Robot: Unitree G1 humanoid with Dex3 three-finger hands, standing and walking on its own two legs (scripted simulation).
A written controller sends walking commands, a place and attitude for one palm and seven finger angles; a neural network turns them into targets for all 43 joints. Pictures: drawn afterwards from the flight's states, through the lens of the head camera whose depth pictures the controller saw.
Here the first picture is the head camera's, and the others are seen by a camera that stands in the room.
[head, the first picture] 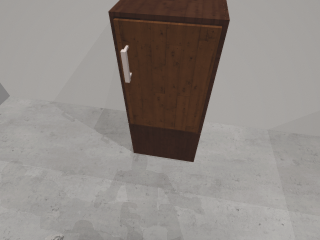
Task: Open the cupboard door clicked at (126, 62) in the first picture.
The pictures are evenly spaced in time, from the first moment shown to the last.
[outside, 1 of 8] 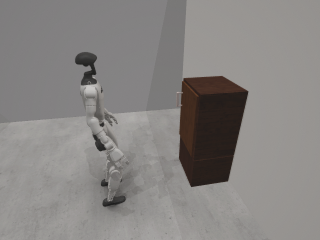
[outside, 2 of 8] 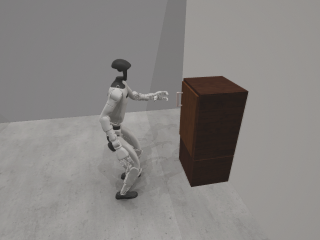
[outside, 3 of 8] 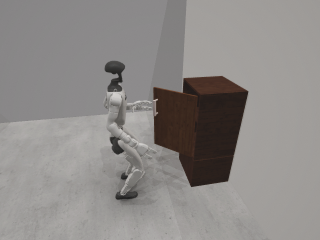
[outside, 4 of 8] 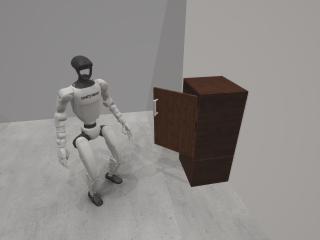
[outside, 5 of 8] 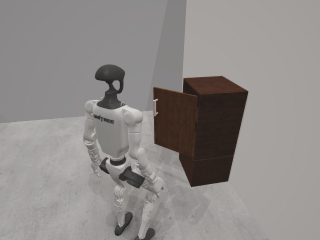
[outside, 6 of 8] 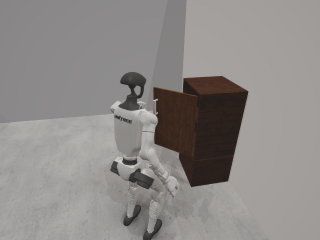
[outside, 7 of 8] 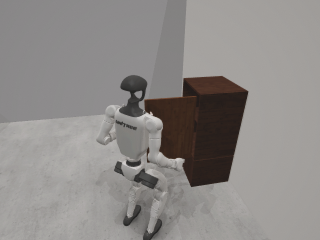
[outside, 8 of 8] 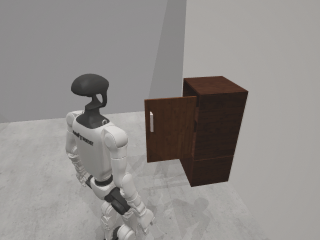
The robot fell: no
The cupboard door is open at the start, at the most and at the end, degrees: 0 92 89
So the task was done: yes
